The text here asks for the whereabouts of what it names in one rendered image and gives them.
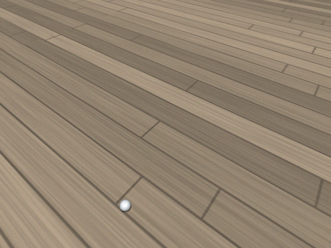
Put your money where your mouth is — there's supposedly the ball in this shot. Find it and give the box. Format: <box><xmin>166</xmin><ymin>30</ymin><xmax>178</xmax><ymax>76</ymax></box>
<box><xmin>119</xmin><ymin>199</ymin><xmax>131</xmax><ymax>211</ymax></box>

